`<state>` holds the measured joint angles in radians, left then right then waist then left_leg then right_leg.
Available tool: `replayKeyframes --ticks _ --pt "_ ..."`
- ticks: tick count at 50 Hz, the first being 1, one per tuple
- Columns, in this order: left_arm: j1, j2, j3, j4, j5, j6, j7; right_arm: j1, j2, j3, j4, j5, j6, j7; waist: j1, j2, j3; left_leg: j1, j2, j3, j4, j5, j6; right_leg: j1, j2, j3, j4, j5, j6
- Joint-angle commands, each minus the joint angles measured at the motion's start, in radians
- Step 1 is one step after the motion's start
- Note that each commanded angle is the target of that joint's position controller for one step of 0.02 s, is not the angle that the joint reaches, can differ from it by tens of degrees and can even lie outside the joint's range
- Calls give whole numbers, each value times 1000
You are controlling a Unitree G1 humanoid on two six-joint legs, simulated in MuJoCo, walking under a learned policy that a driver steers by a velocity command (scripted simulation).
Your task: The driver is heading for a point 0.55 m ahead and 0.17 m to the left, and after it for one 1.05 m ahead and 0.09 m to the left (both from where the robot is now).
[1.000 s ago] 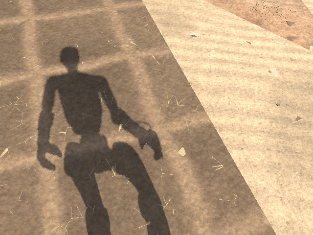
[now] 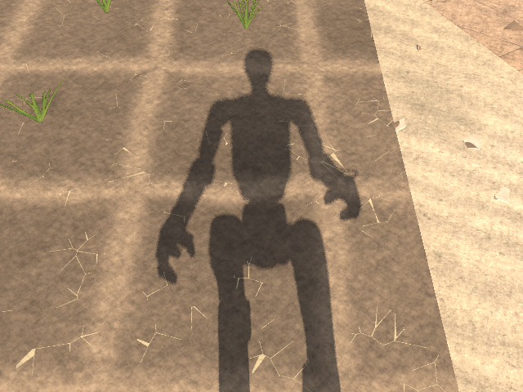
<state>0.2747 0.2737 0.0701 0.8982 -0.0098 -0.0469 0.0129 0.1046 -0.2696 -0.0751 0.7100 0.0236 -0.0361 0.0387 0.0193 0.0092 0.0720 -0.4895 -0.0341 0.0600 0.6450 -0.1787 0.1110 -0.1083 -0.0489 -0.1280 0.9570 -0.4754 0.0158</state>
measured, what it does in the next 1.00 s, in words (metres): walks ahead, turning left: right foot, then left foot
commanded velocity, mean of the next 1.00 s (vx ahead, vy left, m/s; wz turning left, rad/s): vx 0.22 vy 0.00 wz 0.58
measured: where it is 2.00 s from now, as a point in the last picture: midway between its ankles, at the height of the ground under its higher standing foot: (162, 274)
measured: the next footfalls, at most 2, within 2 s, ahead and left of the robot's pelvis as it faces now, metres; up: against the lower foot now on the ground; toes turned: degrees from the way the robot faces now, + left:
right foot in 0.38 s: +0.38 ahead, -0.09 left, +0.00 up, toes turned +19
left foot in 0.80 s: +0.21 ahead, +0.12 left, +0.00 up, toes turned +30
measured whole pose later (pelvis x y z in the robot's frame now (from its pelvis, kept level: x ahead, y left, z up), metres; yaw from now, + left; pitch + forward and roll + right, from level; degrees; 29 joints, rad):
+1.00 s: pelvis +0.27 +0.05 +0.03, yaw +36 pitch +2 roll -3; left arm 0.12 0.33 0.10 0.73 0.00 -0.06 -0.01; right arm 0.44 -0.25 -0.04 0.70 0.00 -0.01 -0.03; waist -0.04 -0.04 -0.03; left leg -0.14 -0.01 -0.09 0.38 -0.26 0.06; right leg -0.62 -0.03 0.02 0.92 -0.13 0.04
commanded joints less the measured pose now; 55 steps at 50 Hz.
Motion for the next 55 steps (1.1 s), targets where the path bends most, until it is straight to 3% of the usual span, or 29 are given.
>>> replayKeyframes --ticks 1,2,3,4,6,8,11,14,18,19,20,21,22,23,24,26,28,30,34,37,39,40,41,42,43,44,46,51,55 --pt "-121 121 9 -170 -43 -90 -29 276 -169 -51 -8 -10 -18 -7 -133 88 -264 756 328 -664 -352 -79 268 -687 27 217 438 -1 -42" --pt "-127 109 9 -167 -29 -97 -24 210 -148 -44 -14 -7 -26 -5 -79 -10 -166 600 281 -552 -360 21 232 -650 -17 212 330 68 -45" --pt "-124 123 18 -159 0 -91 -17 152 -115 -34 -26 -8 -29 -10 -47 -21 -135 495 249 -474 -371 117 210 -589 -49 209 242 108 -35" --pt "-109 127 23 -160 7 -79 -15 114 -113 -29 -47 -20 -30 -17 -18 3 -111 407 231 -436 -384 257 206 -526 -58 207 219 130 -17" --pt "-82 109 23 -167 20 -55 -7 92 -136 -34 -59 -22 -29 -32 11 0 -100 305 209 -356 -379 513 203 -468 -49 185 133 140 27" --pt "-117 81 14 -189 25 -40 3 99 -169 -44 -60 -22 -21 -48 10 13 -94 230 161 -274 -358 650 178 -435 -13 154 -13 216 60" --pt "-190 55 1 -217 24 -34 0 121 -183 -53 -56 -8 12 -66 -22 69 -138 185 95 -227 -300 599 107 -339 52 142 -228 418 73" --pt "-257 75 3 -246 5 -26 -10 155 -170 -52 -52 -5 40 -76 -49 85 -155 240 114 -310 -239 450 73 -328 80 176 -344 466 69" --pt "-204 118 23 -251 14 -44 -18 86 -143 -44 -88 -5 53 -83 5 113 -161 298 108 -442 -85 297 35 -250 73 208 -519 469 17" --pt "-159 145 30 -249 31 -53 -16 78 -116 -34 -109 -9 46 -80 24 81 -208 272 52 -420 28 233 -5 -123 6 234 -573 625 -25" --pt "-98 196 36 -256 50 -51 -5 99 -60 -16 -133 -32 41 -79 25 -80 -310 133 -40 -313 280 -112 -61 103 -200 410 -529 983 -107" --pt "-75 217 39 -237 71 -32 -7 272 -64 -12 -137 -10 43 -71 -65 -345 -406 -82 -126 -243 481 -577 -116 276 -415 752 -557 1031 -318" --pt "-127 148 27 -262 35 -21 -6 322 -169 -36 -87 -5 54 -66 -66 -239 -373 -127 -35 -251 622 -518 -157 216 -409 774 -566 790 -333" --pt "-154 87 10 -282 28 -10 -2 235 -216 -51 -82 0 72 -67 -28 -146 -281 -150 -9 -216 684 -439 -182 132 -334 606 -563 669 -284" --pt "-180 82 4 -287 34 3 -1 193 -207 -52 -84 -1 89 -71 -28 -90 -244 -142 10 -194 690 -379 -192 45 -277 513 -585 549 -247" --pt "-224 116 10 -284 38 18 5 157 -161 -41 -112 -4 105 -70 -39 -115 -152 -97 39 -153 631 -299 -194 -122 -210 389 -649 439 -227" --pt "-219 121 15 -279 44 23 11 155 -113 -27 -122 -4 104 -70 -33 -143 -156 -57 42 -107 525 -272 -192 -134 -185 300 -667 470 -232" --pt "-206 131 22 -274 38 26 13 126 -99 -17 -140 -12 98 -67 -16 -149 -192 -36 69 -96 425 -264 -189 -87 -218 272 -663 521 -256" --pt "-215 166 37 -270 26 43 9 101 -108 -11 -158 -13 95 -51 -4 -171 -215 82 86 -54 231 -199 -163 -99 -248 207 -663 501 -251" --pt "-199 194 48 -244 -5 48 -1 156 -121 -20 -139 -11 95 -38 -30 -174 -206 205 59 6 59 -148 -104 -168 -256 188 -686 140 -207" --pt "-205 154 41 -229 -18 51 -3 281 -129 -36 -74 -13 92 -36 -85 -137 -189 400 11 36 -85 -146 -43 -308 -210 121 -602 -80 -127" --pt "-224 90 24 -234 -9 50 -11 377 -165 -51 -40 -11 89 -45 -117 17 -149 506 103 -148 -226 -290 23 -471 -134 17 -351 -134 -46" --pt "-256 15 2 -277 11 40 -22 392 -264 -62 -62 -20 81 -55 -102 249 -87 553 346 -607 -360 -524 162 -773 4 -21 22 -187 27" --pt "-354 98 25 -321 -14 9 -20 347 -290 -64 -101 -52 50 -46 -138 202 -35 437 397 -826 -506 -687 261 -869 36 175 111 -121 6" --pt "-340 149 40 -318 -31 -11 -21 265 -244 -47 -109 -51 24 -50 -88 163 16 418 378 -759 -529 -659 223 -874 3 206 124 12 -11" --pt "-289 166 48 -292 -17 -22 -20 222 -201 -32 -111 -37 12 -57 -50 159 16 415 336 -657 -502 -540 175 -844 -15 204 97 121 -8" --pt "-249 152 51 -256 17 -30 -17 205 -160 -14 -105 -29 10 -68 -31 148 -17 379 254 -505 -485 -366 117 -726 -15 185 42 259 20" --pt "-289 83 25 -246 4 -38 -37 293 -151 -13 -73 -22 -9 -79 -64 119 -38 395 192 -340 -478 -99 83 -586 27 154 -205 471 48" --pt "-381 72 9 -277 -12 -46 -56 350 -174 -21 -35 -12 -8 -75 -115 124 9 402 224 -338 -468 -61 94 -529 29 149 -363 475 47"
Keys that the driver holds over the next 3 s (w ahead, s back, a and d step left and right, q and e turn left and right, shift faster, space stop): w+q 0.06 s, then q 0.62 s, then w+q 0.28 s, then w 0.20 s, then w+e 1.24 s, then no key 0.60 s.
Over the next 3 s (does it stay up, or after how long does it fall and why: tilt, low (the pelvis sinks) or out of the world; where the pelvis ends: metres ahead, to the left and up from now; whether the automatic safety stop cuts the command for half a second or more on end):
stays up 1.15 0.35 0.01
